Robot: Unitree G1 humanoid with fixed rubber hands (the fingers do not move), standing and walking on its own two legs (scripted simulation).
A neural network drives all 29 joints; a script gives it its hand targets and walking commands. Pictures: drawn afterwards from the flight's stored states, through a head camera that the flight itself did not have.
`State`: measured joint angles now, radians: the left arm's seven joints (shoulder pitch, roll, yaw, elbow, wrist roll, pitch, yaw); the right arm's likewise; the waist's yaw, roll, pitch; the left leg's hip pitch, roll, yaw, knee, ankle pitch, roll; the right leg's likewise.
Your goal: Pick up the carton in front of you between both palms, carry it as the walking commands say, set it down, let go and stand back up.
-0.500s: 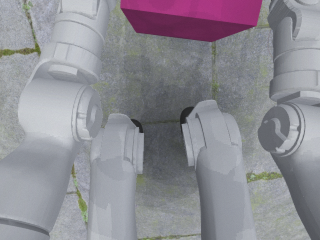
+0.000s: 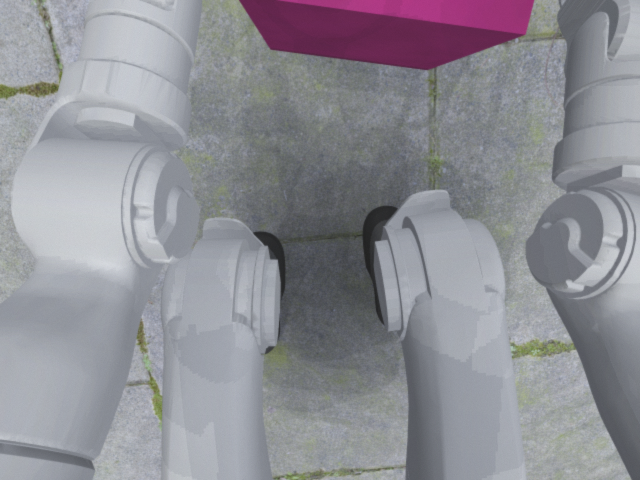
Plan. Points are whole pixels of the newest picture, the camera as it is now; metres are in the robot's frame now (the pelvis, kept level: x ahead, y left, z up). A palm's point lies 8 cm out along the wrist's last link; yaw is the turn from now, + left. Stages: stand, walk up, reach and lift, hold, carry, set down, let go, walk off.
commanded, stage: set down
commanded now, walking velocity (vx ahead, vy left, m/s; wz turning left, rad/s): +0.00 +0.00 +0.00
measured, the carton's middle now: out of the picture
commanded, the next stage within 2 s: let go in 1.46 s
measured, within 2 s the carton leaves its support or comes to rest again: neither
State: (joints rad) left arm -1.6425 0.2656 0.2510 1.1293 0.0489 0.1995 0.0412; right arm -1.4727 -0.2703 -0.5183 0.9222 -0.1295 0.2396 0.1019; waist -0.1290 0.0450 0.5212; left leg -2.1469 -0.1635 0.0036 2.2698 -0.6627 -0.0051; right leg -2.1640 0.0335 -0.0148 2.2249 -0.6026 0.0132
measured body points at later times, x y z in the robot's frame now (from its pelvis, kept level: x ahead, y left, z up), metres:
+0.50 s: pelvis +0.00 -0.01 +0.00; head +0.39 -0.03 +0.22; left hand +0.62 +0.09 -0.17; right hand +0.55 -0.29 -0.17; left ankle +0.10 +0.10 -0.33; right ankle +0.12 -0.11 -0.33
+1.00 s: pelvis +0.01 -0.01 +0.11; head +0.36 -0.04 +0.38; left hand +0.63 +0.09 +0.00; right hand +0.55 -0.30 +0.00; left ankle +0.10 +0.10 -0.33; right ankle +0.11 -0.11 -0.33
